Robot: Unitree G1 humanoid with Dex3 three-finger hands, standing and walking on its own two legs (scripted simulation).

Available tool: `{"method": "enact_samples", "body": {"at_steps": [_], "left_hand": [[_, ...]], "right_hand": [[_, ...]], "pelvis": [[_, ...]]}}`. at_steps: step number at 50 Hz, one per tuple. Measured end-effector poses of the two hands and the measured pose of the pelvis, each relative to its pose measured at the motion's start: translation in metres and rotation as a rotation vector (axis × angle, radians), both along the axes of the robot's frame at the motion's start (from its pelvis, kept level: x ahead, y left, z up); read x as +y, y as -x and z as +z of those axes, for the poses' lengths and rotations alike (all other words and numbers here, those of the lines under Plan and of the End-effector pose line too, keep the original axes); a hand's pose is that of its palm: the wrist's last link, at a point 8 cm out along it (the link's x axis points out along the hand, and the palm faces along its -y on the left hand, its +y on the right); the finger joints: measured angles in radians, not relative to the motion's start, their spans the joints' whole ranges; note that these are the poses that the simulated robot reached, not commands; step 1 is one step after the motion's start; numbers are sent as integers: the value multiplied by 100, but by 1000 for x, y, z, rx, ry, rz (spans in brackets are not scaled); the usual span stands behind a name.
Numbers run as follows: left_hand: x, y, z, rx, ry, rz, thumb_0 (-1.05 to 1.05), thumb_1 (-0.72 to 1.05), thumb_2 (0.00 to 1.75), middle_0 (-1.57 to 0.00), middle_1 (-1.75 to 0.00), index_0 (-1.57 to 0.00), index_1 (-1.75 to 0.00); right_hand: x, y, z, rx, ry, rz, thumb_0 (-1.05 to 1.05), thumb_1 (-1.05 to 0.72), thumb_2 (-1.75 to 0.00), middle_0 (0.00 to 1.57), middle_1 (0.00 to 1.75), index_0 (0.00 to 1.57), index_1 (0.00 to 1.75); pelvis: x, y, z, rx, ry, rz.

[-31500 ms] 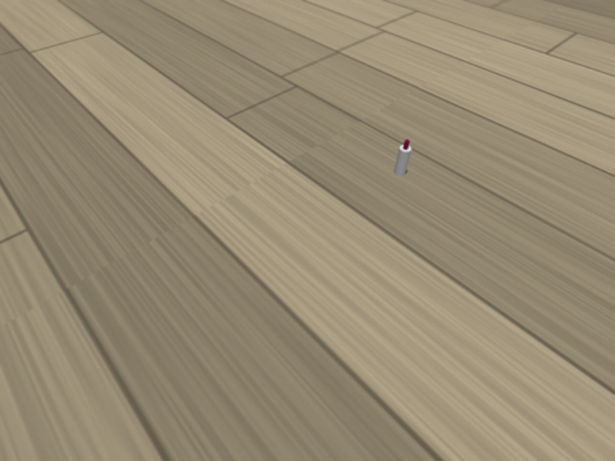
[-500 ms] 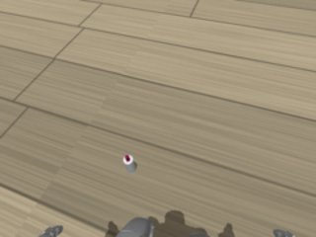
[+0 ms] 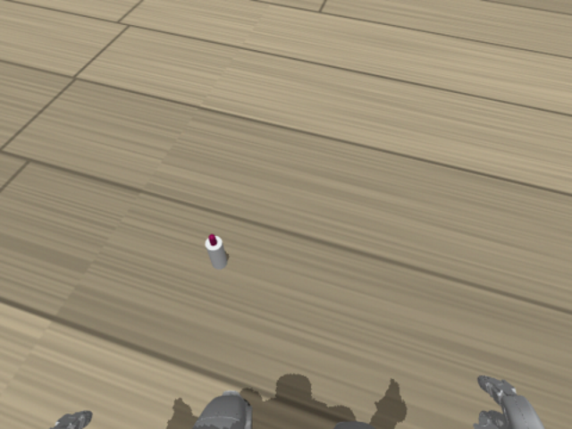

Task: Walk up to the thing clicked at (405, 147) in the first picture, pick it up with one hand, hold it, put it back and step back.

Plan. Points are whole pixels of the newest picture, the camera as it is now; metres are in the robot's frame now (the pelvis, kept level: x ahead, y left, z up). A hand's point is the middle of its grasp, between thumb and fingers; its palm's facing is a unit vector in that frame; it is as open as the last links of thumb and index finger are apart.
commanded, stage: step back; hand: left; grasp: from the side
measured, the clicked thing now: (215, 250) +0.69 +0.27 -0.65
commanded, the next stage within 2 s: stand in 1.92 s
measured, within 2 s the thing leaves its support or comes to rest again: neither
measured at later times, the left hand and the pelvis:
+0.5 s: hand out of the picture -0.05 +0.26 -0.14, palm faces +0.08 -0.92 -0.39, open 7.4 cm; pelvis -0.16 -0.02 +0.01, yaw +6 degrees
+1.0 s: hand out of the picture -0.28 +0.23 -0.13, palm faces +0.13 -0.89 -0.44, open 7.4 cm; pelvis -0.33 -0.06 +0.00, yaw +8 degrees
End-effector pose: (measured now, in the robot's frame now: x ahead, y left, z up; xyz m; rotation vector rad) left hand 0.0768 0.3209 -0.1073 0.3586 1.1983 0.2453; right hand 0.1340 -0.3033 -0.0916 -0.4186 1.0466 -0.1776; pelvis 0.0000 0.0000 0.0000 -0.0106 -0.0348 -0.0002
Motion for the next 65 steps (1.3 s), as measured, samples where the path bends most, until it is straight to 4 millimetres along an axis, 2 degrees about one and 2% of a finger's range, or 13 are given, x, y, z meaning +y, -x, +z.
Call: {"method": "enact_samples", "body": {"at_steps": [3,8,14,18,24,30,36,39,42,48,54,59,65], "left_hand": [[-15,30,2,6,-11,4,0,91,90,-21,-30,-20,-30],[-30,72,18,14,-15,25,1,90,90,-21,-30,-21,-30],[-28,85,25,-71,-40,23,1,90,90,-21,-30,-21,-30],[-19,95,14,-137,-28,24,1,90,90,-21,-30,-21,-30],[-22,132,8,-114,1,44,0,90,90,-21,-30,-21,-30],[-36,185,7,-77,8,33,0,90,90,-21,-30,-21,-30],[-59,252,1,-27,-19,18,0,90,90,-21,-30,-21,-30],[-69,290,8,-4,-17,31,0,90,90,-21,-30,-21,-30],[-71,319,16,8,-33,52,1,90,90,-21,-30,-21,-30],[-59,354,23,-63,-59,87,1,90,90,-21,-30,-21,-30],[-39,395,13,-50,-41,133,0,90,90,-21,-30,-21,-30],[-41,418,11,10,-1,138,1,90,90,-21,-30,-21,-30],[-57,423,6,42,13,123,1,91,90,-21,-30,-20,-30]], "right_hand": [[-17,20,-13,-1,-14,-21,0,-90,-89,20,30,21,30],[-28,66,-14,59,-30,-49,0,-90,-89,20,30,21,30],[-31,128,-18,167,-10,-25,0,-90,-89,20,30,20,30],[-25,160,-22,201,12,2,0,-90,-89,20,30,20,30],[-17,198,-7,175,3,14,0,-90,-89,20,30,21,30],[-30,212,2,84,11,21,0,-90,-89,20,30,21,30],[-57,234,-13,9,-13,22,0,-90,-89,20,30,21,30],[-62,257,-14,22,-26,-3,0,-90,-89,20,30,21,30],[-66,286,-14,47,-35,-2,0,-90,-89,20,30,21,30],[-69,350,-23,173,-14,34,0,-90,-89,20,30,20,30],[-56,398,-17,215,-10,28,0,-90,-89,20,30,21,30],[-47,414,-6,184,-25,13,0,-90,-89,20,30,21,30],[-54,402,-10,137,-46,1,0,-90,-89,20,30,21,30]], "pelvis": [[-12,23,-6,-13,24,12],[-19,49,6,-4,-31,19],[-21,85,7,9,-31,74],[-18,115,-3,6,-24,116],[-22,157,5,-10,-8,104],[-35,198,7,-2,9,66],[-57,248,-7,-13,27,35],[-63,268,-2,-15,-6,32],[-65,287,4,-10,-28,48],[-63,321,2,-4,-22,114],[-51,345,2,-16,-28,142],[-52,352,12,-18,-21,131],[-61,350,9,-17,-9,98]]}}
